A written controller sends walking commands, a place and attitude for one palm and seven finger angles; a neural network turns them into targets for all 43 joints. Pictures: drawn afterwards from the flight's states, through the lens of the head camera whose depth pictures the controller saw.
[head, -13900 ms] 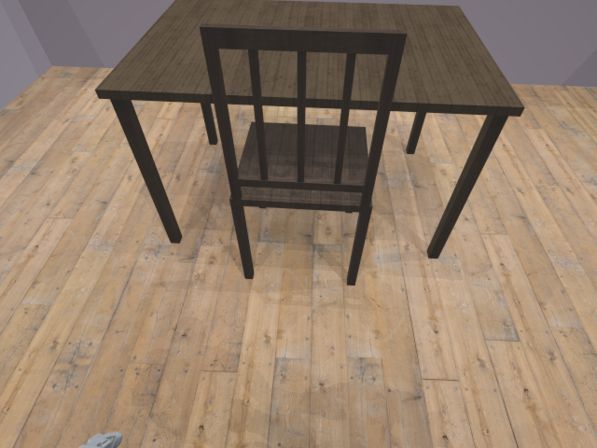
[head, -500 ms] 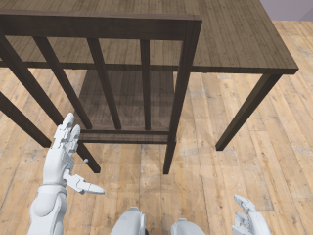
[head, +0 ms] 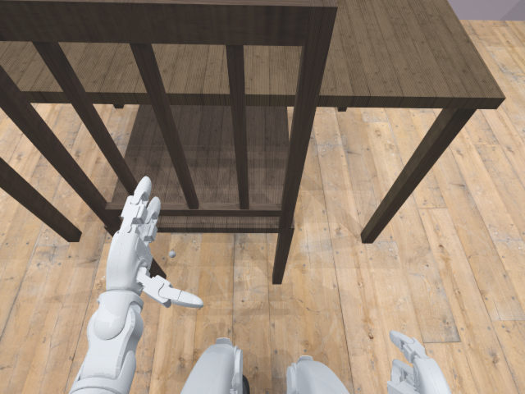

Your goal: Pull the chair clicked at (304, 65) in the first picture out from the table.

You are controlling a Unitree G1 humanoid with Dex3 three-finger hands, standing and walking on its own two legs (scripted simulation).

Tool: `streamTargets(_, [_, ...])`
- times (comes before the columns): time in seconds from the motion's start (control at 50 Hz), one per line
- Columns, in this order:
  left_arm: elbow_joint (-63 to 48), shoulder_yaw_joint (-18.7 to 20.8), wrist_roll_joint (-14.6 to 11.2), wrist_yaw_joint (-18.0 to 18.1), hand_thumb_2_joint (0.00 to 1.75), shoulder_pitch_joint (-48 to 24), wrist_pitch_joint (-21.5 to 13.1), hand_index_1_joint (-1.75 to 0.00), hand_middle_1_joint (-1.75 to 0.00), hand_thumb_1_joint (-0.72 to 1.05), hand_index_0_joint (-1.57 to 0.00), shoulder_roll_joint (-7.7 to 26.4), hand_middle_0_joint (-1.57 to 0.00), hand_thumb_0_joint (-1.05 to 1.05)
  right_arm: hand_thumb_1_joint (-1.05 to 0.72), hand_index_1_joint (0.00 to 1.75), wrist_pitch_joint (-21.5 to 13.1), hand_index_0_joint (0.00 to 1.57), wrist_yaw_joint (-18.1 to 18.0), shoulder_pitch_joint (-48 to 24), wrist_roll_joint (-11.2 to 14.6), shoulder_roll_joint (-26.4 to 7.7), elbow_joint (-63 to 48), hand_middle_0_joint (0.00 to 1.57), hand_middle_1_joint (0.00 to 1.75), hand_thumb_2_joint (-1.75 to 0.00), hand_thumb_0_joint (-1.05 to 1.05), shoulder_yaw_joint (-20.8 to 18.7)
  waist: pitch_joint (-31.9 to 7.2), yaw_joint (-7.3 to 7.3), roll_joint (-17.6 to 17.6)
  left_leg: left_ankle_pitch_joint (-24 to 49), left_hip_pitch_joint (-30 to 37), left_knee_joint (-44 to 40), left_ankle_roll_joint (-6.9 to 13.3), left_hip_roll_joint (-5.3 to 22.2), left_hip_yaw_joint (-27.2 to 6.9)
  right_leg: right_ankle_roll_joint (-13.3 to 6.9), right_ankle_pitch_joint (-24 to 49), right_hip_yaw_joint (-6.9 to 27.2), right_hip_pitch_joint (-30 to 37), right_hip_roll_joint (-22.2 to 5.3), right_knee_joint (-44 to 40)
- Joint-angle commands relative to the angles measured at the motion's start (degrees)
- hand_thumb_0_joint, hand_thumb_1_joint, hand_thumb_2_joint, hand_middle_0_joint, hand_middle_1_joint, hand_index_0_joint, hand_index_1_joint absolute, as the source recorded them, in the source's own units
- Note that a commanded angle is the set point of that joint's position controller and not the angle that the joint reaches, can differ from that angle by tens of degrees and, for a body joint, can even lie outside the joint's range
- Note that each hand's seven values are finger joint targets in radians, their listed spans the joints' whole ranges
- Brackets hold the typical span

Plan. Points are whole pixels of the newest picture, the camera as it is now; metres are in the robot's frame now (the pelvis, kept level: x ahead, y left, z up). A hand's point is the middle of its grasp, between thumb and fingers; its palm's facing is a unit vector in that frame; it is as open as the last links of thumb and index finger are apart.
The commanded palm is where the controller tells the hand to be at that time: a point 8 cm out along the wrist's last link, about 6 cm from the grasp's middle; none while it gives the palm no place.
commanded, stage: aim the fingers beside a spindle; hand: left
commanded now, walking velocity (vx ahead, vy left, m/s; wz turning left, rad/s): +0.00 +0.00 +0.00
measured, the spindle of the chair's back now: (175, 148) +0.48 +0.16 +0.06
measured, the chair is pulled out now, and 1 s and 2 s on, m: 0.00 0.00 0.00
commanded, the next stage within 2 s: none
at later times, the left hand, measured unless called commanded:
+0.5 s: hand (167, 248) +0.32 +0.15 +0.02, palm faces +0.03 -1.00 -0.01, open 17.0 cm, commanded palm +0.30 +0.20 +0.01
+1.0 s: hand (182, 262) +0.31 +0.13 +0.00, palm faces -0.02 -1.00 +0.02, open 17.0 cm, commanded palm +0.30 +0.20 +0.02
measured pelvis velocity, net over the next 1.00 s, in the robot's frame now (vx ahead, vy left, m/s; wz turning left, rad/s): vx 0.00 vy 0.01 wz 0.00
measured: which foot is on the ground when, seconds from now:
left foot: down 0.00-1.00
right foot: down 0.00-1.00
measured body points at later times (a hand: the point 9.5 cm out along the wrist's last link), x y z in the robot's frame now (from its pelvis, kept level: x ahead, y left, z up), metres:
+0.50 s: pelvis +0.00 +0.01 +0.00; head +0.09 +0.02 +0.44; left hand +0.31 +0.21 +0.02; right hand +0.15 -0.23 -0.11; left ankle +0.05 +0.07 -0.63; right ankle -0.01 -0.07 -0.63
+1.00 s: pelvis +0.00 +0.01 +0.00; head +0.09 +0.02 +0.44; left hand +0.30 +0.19 +0.00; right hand +0.15 -0.23 -0.11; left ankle +0.05 +0.07 -0.63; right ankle -0.01 -0.07 -0.63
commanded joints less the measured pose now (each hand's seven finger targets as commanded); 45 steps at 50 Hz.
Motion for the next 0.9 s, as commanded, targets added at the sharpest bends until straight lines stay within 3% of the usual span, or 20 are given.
streamTargets(0.0, [-11.98, 2.02, 0.66, 2.43, 0.30, -13.06, -6.16, -0.08, -0.08, -0.50, -0.06, 5.52, -0.06, 0.00, -0.90, 0.30, -2.14, 0.20, -0.59, -0.21, -0.41, -7.66, -6.77, 0.20, 0.30, -0.90, 0.00, -3.53, -18.54, -0.57, -0.41, 11.62, 17.76, -6.34, -2.52, 1.74, -7.43, 3.39, 14.14, 7.39, 2.68, -2.52, -9.83])
streamTargets(0.12, [-10.85, 0.93, 1.72, 3.67, 0.30, -13.02, -5.39, -0.08, -0.08, -0.50, -0.06, 5.27, -0.06, 0.00, -0.90, 0.30, -1.04, 0.20, -0.26, 0.10, -0.38, -8.11, -6.86, 0.20, 0.30, -0.90, 0.00, -3.63, -21.45, -0.35, 0.70, 12.20, 21.01, -7.04, -2.85, 2.09, -8.47, 3.36, 13.61, 6.51, 1.07, -2.37, -9.24])
streamTargets(0.2, [-8.21, 1.66, 1.45, 3.70, 0.30, -13.20, -3.61, -0.08, -0.08, -0.50, -0.06, 5.38, -0.06, 0.00, -0.90, 0.30, 0.07, 0.20, -0.39, -0.08, -0.11, -8.21, -7.02, 0.20, 0.30, -0.90, 0.00, -3.49, -19.61, -0.61, -1.68, 11.04, 18.40, -7.04, -2.63, 1.97, -8.11, 3.55, 13.27, 6.55, 1.60, -2.31, -9.58])
streamTargets(0.26, [-8.29, 3.54, 0.62, 3.77, 0.30, -11.69, -3.67, -0.08, -0.08, -0.50, -0.06, 6.41, -0.06, 0.00, -0.90, 0.30, 0.48, 0.20, -0.60, 0.01, 0.01, -8.05, -7.37, 0.20, 0.30, -0.90, 0.00, -3.47, -19.53, -0.02, -3.33, 11.43, 17.48, -7.11, -2.53, 1.83, -7.72, 3.50, 14.11, 6.88, 3.61, -2.22, -10.02])
streamTargets(0.28, [-8.97, 3.66, 0.67, 3.75, 0.30, -12.18, -4.12, -0.08, -0.08, -0.50, -0.06, 6.73, -0.06, 0.00, -0.90, 0.30, 0.44, 0.20, -0.63, -0.07, -0.03, -8.07, -7.49, 0.20, 0.30, -0.90, 0.00, -3.40, -19.60, 0.07, -1.88, 11.98, 17.57, -7.13, -2.58, 1.81, -7.62, 3.37, 14.49, 6.84, 3.71, -2.21, -9.76])
streamTargets(0.36, [-13.69, 1.36, 0.72, 3.49, 0.30, -13.19, -6.05, -0.08, -0.08, -0.50, -0.06, 5.74, -0.06, 0.00, -0.90, 0.30, 0.06, 0.20, -0.50, -0.03, -0.17, -7.85, -7.38, 0.20, 0.30, -0.90, 0.00, -3.56, -21.07, -0.46, 0.97, 14.07, 22.24, -7.46, -2.94, 2.36, -8.65, 3.16, 15.16, 6.25, 1.89, -2.20, -9.48])
streamTargets(0.4, [-13.34, -1.48, 1.30, 3.24, 0.30, -12.63, -6.04, -0.08, -0.08, -0.50, -0.06, 3.62, -0.06, 0.00, -0.90, 0.30, -0.03, 0.20, -0.38, 0.06, -0.24, -7.92, -7.29, 0.20, 0.30, -0.90, 0.00, -3.45, -19.75, -1.26, 1.88, 14.23, 23.85, -7.92, -3.09, 2.80, -9.76, 3.04, 14.00, 5.39, -0.94, -2.10, -9.19])
streamTargets(0.46, [-10.02, -3.15, 1.63, 3.13, 0.30, -13.33, -4.99, -0.08, -0.08, -0.50, -0.06, 2.02, -0.06, 0.00, -0.90, 0.30, 0.09, 0.20, -0.46, 0.38, -0.16, -8.23, -6.59, 0.20, 0.30, -0.90, 0.00, -3.62, -16.88, -2.36, -0.61, 11.04, 22.38, -8.00, -3.00, 2.94, -10.58, 3.17, 11.50, 5.01, -3.09, -2.18, -9.58])
streamTargets(0.48, [-7.96, -2.73, 1.92, 3.29, 0.30, -12.23, -4.46, -0.08, -0.08, -0.50, -0.06, 2.18, -0.06, 0.00, -0.90, 0.30, 0.23, 0.20, -0.47, 0.55, -0.14, -8.41, -6.57, 0.20, 0.30, -0.90, 0.00, -3.58, -15.90, -2.21, -1.16, 10.66, 21.90, -8.21, -3.01, 2.98, -10.90, 3.09, 11.03, 4.76, -3.74, -2.09, -9.40])
streamTargets(0.56, [-8.71, -1.29, 2.25, 4.51, 0.30, -12.03, -3.78, -0.08, -0.08, -0.50, -0.06, 2.91, -0.06, 0.00, -0.90, 0.30, 0.95, 0.20, -0.16, 0.28, -0.32, -8.36, -7.26, 0.20, 0.30, -0.90, 0.00, -3.72, -18.49, -0.80, -0.24, 12.06, 23.21, -8.57, -3.57, 2.76, -11.06, 2.77, 11.88, 4.37, -2.91, -2.29, -8.63])
streamTargets(0.58, [-9.61, 0.59, 2.46, 5.11, 0.30, -12.30, -4.06, -0.08, -0.08, -0.50, -0.06, 4.90, -0.06, 0.00, -0.90, 0.30, 1.07, 0.20, -0.15, 0.23, -0.39, -8.52, -7.41, 0.20, 0.30, -0.90, 0.00, -3.77, -19.39, -0.27, 0.57, 12.85, 23.55, -8.33, -3.62, 2.77, -10.91, 2.66, 12.21, 4.44, -2.88, -2.20, -8.22])
streamTargets(0.62, [-13.50, 1.60, 2.89, 6.40, 0.30, -12.61, -5.09, -0.08, -0.08, -0.50, -0.06, 5.74, -0.06, 0.00, -0.90, 0.30, 1.21, 0.20, 0.08, 0.01, -0.73, -7.98, -7.91, 0.20, 0.30, -0.90, 0.00, -3.78, -22.69, 0.72, 2.99, 15.91, 26.77, -8.40, -4.13, 2.90, -11.17, 2.55, 13.82, 4.48, -2.25, -2.21, -7.66])
streamTargets(0.64, [-15.07, 0.42, 2.83, 6.76, 0.30, -13.42, -5.52, -0.08, -0.08, -0.50, -0.06, 4.79, -0.06, 0.00, -0.90, 0.30, 1.26, 0.20, 0.28, -0.09, -0.83, -7.73, -8.00, 0.20, 0.30, -0.90, 0.00, -3.67, -23.38, 0.23, 2.50, 16.98, 27.43, -8.24, -4.11, 2.96, -11.25, 2.69, 14.69, 4.57, -1.68, -2.19, -7.79])
streamTargets(0.68, [-16.20, 3.42, 2.65, 7.42, 0.30, -11.71, -6.26, -0.08, -0.08, -0.50, -0.06, 7.41, -0.06, 0.00, -0.90, 0.30, 1.37, 0.20, 0.22, 0.09, -0.92, -7.78, -7.86, 0.20, 0.30, -0.90, 0.00, -3.70, -24.54, 0.74, 1.57, 18.98, 27.21, -7.91, -4.08, 2.96, -10.73, 2.67, 16.57, 4.82, 0.11, -1.86, -7.66])
streamTargets(0.74, [-14.94, 0.41, 2.60, 6.48, 0.30, -8.89, -5.89, -0.08, -0.08, -0.50, -0.06, 4.50, -0.06, 0.00, -0.90, 0.30, 1.56, 0.20, 0.45, -0.46, -0.66, -7.53, -8.05, 0.20, 0.30, -0.90, 0.00, -3.57, -21.54, 0.03, 1.24, 17.46, 25.83, -8.32, -3.89, 3.13, -10.67, 2.90, 16.09, 4.83, 0.02, -1.96, -8.26])
streamTargets(0.84, [-7.78, -6.65, 1.69, 2.24, 0.30, -7.09, -2.48, -0.08, -0.08, -0.50, -0.06, -1.74, -0.06, 0.00, -0.90, 0.30, 1.71, 0.20, 0.16, -0.33, 0.32, -7.89, -8.01, 0.20, 0.30, -0.90, 0.00, -3.36, -14.07, -2.51, -3.15, 10.93, 20.51, -8.55, -2.95, 2.88, -10.36, 3.17, 12.17, 4.67, -1.84, -2.09, -10.30])
streamTargets(0.88, [-7.93, -6.29, 1.23, 1.58, 0.30, -10.14, -2.37, -0.08, -0.08, -0.50, -0.06, -0.99, -0.06, 0.00, -0.90, 0.30, 1.49, 0.20, -0.32, -0.34, 0.46, -8.03, -7.90, 0.20, 0.30, -0.90, 0.00, -3.34, -13.41, -2.76, -3.60, 9.08, 19.11, -8.09, -2.62, 2.57, -10.05, 3.10, 10.63, 5.07, -2.14, -2.18, -10.55])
